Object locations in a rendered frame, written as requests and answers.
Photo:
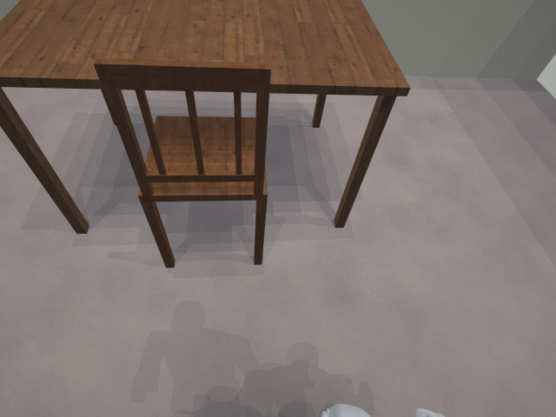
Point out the chair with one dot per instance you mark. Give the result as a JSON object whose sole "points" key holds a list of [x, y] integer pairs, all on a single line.
{"points": [[193, 158]]}

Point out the table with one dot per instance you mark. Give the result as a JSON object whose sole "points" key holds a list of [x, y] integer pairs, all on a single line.
{"points": [[322, 47]]}

